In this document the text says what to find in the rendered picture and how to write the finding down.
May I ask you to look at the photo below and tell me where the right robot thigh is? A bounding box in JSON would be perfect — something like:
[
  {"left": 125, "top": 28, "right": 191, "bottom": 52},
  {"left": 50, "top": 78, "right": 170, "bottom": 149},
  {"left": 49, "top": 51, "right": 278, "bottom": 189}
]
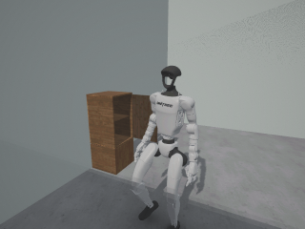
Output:
[{"left": 132, "top": 143, "right": 160, "bottom": 193}]

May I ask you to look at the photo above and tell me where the right robot forearm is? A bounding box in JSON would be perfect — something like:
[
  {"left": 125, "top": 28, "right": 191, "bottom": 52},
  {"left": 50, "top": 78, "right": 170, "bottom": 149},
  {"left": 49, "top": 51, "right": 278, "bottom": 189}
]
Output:
[{"left": 141, "top": 119, "right": 156, "bottom": 144}]

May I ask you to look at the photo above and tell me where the cupboard door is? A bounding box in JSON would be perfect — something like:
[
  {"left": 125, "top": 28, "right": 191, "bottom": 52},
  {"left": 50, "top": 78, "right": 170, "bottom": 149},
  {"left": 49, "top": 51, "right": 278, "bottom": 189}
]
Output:
[{"left": 132, "top": 94, "right": 157, "bottom": 142}]

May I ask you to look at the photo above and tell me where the right robot foot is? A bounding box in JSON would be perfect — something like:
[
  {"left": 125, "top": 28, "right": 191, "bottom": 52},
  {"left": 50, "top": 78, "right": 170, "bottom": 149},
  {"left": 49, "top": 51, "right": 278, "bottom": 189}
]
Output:
[{"left": 138, "top": 200, "right": 159, "bottom": 220}]

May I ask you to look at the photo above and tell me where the right robot hand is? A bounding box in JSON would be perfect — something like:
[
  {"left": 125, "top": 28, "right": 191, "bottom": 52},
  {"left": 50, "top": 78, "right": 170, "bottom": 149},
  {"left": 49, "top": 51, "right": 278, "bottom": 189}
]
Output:
[{"left": 134, "top": 142, "right": 147, "bottom": 162}]

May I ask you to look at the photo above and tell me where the left robot hand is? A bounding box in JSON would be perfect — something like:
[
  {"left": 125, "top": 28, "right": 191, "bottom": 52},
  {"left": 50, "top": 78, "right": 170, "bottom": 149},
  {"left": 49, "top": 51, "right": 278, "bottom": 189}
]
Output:
[{"left": 185, "top": 162, "right": 198, "bottom": 187}]

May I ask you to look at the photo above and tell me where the right robot upper arm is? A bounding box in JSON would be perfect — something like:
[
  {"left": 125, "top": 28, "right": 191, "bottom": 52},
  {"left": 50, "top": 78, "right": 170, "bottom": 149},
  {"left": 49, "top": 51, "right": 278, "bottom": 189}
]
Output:
[{"left": 150, "top": 92, "right": 161, "bottom": 123}]

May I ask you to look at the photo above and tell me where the left robot forearm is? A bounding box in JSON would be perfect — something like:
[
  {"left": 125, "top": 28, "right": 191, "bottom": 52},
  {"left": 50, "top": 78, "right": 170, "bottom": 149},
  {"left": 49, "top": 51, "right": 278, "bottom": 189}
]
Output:
[{"left": 188, "top": 125, "right": 199, "bottom": 162}]

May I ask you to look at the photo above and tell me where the left robot upper arm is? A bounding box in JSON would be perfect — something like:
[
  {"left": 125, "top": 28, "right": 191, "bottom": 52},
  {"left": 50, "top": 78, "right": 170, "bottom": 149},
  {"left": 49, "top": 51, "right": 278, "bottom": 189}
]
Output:
[{"left": 179, "top": 95, "right": 197, "bottom": 134}]

